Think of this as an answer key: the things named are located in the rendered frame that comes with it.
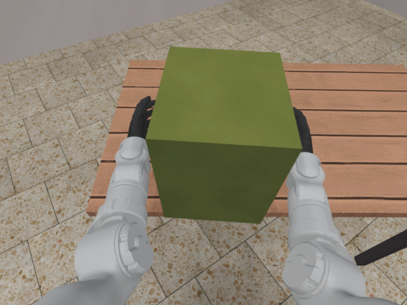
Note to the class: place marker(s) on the right robot forearm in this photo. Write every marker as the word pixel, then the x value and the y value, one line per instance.
pixel 308 207

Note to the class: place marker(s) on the carton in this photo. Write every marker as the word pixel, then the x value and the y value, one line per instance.
pixel 223 135

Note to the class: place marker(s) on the left robot hand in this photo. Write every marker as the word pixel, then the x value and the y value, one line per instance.
pixel 139 123

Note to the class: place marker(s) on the right robot hand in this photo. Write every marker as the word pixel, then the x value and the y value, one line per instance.
pixel 304 131

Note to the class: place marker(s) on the left robot upper arm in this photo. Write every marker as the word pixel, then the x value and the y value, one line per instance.
pixel 109 264

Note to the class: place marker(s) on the table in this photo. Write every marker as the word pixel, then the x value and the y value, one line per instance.
pixel 357 116

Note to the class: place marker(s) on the left robot forearm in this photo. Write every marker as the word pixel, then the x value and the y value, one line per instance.
pixel 127 193

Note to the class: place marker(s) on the right robot upper arm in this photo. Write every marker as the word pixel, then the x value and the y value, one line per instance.
pixel 316 275

